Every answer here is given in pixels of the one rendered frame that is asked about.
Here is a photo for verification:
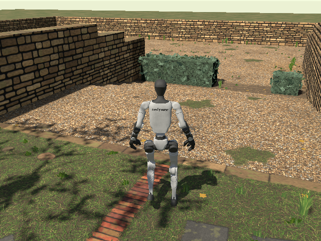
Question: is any robot right forearm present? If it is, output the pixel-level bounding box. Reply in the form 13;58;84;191
182;121;193;141

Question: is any left robot upper arm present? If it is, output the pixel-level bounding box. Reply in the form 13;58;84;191
136;101;150;129

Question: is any right robot upper arm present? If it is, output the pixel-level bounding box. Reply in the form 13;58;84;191
171;101;187;129

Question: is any robot torso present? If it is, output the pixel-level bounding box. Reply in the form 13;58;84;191
149;99;172;151

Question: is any right robot hand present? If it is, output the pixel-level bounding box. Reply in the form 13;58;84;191
184;139;195;151

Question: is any left robot thigh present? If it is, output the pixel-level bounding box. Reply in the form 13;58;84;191
144;140;155;170

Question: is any robot left forearm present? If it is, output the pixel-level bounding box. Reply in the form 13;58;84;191
130;121;140;141

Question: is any left robot hand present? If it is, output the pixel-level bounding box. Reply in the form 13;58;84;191
129;139;141;150

